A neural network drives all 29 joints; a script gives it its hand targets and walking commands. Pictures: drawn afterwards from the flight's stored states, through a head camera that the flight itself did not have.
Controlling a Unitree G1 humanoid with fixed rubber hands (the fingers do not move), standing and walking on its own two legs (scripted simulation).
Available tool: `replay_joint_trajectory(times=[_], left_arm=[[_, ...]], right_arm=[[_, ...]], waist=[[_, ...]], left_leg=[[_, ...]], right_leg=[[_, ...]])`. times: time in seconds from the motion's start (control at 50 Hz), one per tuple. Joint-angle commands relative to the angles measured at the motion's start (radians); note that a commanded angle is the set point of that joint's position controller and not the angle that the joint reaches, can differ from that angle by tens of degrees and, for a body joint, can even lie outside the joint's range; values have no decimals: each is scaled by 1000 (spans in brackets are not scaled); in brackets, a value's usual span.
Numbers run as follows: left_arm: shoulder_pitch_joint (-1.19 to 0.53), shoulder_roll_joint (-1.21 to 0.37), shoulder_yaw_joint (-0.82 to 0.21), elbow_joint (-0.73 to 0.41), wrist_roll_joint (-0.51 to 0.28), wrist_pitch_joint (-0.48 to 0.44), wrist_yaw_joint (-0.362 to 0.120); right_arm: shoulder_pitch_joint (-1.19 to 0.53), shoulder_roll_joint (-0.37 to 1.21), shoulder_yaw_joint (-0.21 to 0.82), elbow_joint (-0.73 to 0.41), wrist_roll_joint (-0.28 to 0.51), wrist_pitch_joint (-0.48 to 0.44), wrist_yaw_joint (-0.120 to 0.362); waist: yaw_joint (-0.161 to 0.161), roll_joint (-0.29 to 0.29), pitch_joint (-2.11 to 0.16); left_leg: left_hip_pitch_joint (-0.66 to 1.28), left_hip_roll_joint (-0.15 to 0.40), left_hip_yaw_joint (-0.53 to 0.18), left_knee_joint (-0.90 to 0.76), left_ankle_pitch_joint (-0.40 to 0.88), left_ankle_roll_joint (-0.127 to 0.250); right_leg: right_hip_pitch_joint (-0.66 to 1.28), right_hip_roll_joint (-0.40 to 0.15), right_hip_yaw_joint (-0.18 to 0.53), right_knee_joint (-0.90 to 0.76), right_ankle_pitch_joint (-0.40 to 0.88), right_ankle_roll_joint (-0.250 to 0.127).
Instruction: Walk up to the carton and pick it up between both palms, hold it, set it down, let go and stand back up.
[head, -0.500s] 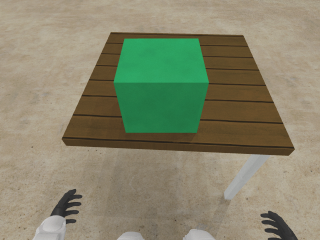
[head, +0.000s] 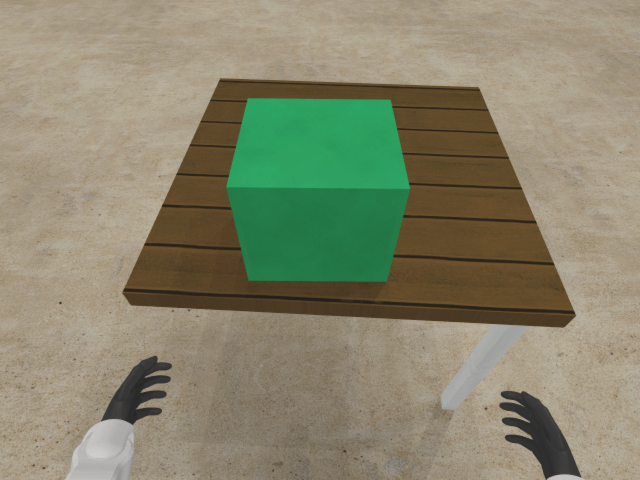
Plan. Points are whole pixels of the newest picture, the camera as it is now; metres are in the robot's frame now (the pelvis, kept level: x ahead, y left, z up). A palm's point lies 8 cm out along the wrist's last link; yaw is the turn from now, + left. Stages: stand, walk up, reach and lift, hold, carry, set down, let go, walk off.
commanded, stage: reach and lift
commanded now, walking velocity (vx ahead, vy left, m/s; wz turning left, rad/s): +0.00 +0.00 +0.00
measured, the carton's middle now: (318, 191) +0.58 +0.03 -0.01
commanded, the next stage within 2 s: none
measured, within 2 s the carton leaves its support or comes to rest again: neither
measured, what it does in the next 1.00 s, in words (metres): stands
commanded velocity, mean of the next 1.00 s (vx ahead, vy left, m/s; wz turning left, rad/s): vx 0.00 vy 0.00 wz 0.00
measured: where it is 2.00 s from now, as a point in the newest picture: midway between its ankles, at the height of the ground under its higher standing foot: outside the picture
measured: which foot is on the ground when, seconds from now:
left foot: down 0.00-1.00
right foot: down 0.00-1.00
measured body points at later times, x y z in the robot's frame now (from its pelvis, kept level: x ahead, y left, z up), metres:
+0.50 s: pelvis +0.03 +0.02 +0.01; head +0.06 +0.03 +0.46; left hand +0.24 +0.26 -0.03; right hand +0.21 -0.24 -0.03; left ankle +0.02 +0.15 -0.73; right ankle +0.04 -0.12 -0.73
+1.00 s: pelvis +0.02 +0.02 +0.01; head +0.02 +0.04 +0.46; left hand +0.24 +0.25 -0.02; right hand +0.27 -0.22 +0.01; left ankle +0.02 +0.15 -0.73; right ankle +0.04 -0.12 -0.73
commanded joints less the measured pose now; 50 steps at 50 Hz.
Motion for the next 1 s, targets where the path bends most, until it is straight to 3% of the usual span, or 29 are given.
replay_joint_trajectory(times=[0.0,0.04,0.12,0.2,0.3,0.38,0.42,0.48,0.52,0.62,0.76,0.78,0.82,0.9,0.92,0.98], left_arm=[[-26,147,61,-122,-138,-102,-6],[2,147,68,-118,-159,-138,-22],[58,121,55,-117,-151,-211,-21],[128,86,40,-116,-155,-296,-28],[144,61,-6,-139,-156,-385,-14],[148,53,-32,-176,-183,-446,-7],[157,42,-49,-188,-182,-474,3],[155,43,-66,-217,-205,-510,16],[147,43,-66,-222,-212,-526,21],[98,49,-92,-228,-251,-546,30],[-86,80,-103,-216,-304,-492,63],[-122,89,-112,-204,-324,-481,64],[-201,93,-130,-216,-336,-459,76],[-263,118,-113,-238,-347,-425,82],[-292,115,-124,-238,-345,-413,85],[-363,130,-112,-257,-344,-389,96]], right_arm=[[-25,-10,44,-278,65,-42,-21],[-19,-6,44,-320,79,-62,-25],[17,-11,55,-284,113,-116,-16],[39,-23,74,-314,149,-189,-8],[33,-38,82,-310,181,-246,16],[50,-38,84,-329,207,-262,20],[55,-28,98,-309,228,-266,24],[43,-56,87,-322,244,-271,34],[45,-38,110,-359,260,-265,30],[-1,-56,104,-394,281,-231,30],[-142,-70,66,-445,263,-123,23],[-195,-78,55,-475,259,-108,20],[-246,-76,42,-440,252,-66,22],[-290,-58,34,-439,236,-8,6],[-300,-64,35,-402,233,7,9],[-366,-92,19,-388,243,40,8]], waist=[[66,-109,-124],[70,-134,-154],[60,-61,-191],[55,-78,-266],[50,-10,-269],[45,-23,-282],[44,11,-267],[51,19,-275],[59,-7,-249],[62,-16,-221],[76,-3,-198],[68,-19,-210],[49,12,-183],[52,-7,-208],[42,22,-218],[52,45,-249]], left_leg=[[46,-40,171,-175,54,44],[65,-43,173,-178,100,41],[112,-44,161,-167,241,11],[136,-46,141,-154,370,3],[180,-42,126,-146,449,-28],[188,-43,121,-137,456,-33],[178,-44,114,-137,463,-40],[183,-39,111,-132,436,-43],[155,-48,112,-131,419,-39],[116,-38,110,-141,302,-29],[23,-23,113,-176,60,-12],[13,-22,110,-173,39,-10],[-29,-9,100,-193,-46,-8],[-36,-16,109,-175,-16,-4],[-20,-13,105,-172,16,-15],[1,-10,104,-168,41,-25]], right_leg=[[248,-14,0,-214,15,24],[281,-12,-7,-222,77,32],[304,9,-19,-211,226,23],[361,14,-6,-201,393,13],[315,35,-19,-223,317,-7],[316,33,-15,-232,317,-11],[312,37,-11,-231,301,-18],[288,37,-15,-238,260,-19],[310,34,1,-240,261,-19],[263,31,-5,-244,133,-23],[232,17,13,-236,-43,-22],[225,16,7,-233,-53,-23],[219,13,9,-219,-90,-22],[243,2,21,-211,-47,-20],[237,4,16,-201,-14,-29],[261,10,9,-195,2,-32]])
